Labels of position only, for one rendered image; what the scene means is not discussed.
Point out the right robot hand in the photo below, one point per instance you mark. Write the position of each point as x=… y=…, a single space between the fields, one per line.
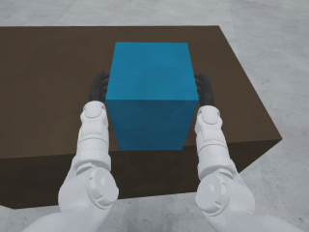
x=206 y=93

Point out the left robot upper arm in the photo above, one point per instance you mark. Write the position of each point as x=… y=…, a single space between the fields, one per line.
x=85 y=202

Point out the left robot forearm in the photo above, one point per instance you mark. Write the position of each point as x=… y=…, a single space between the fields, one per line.
x=93 y=140

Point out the pedestal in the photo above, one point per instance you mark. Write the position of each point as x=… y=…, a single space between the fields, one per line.
x=46 y=75

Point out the right robot forearm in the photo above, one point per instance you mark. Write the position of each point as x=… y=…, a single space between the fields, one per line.
x=211 y=145

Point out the left robot hand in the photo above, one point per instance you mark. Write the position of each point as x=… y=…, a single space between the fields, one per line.
x=96 y=92

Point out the carton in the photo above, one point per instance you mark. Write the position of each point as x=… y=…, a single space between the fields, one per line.
x=151 y=95

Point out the right robot upper arm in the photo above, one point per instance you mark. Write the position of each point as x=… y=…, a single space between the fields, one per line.
x=229 y=206

